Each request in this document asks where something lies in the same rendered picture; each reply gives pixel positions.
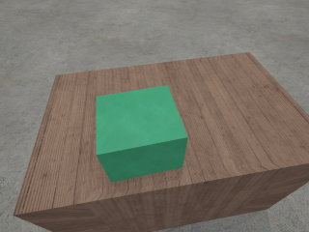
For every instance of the carton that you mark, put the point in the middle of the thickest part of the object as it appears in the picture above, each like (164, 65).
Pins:
(139, 133)

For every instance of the pedestal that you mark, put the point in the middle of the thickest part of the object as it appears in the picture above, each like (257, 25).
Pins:
(247, 148)

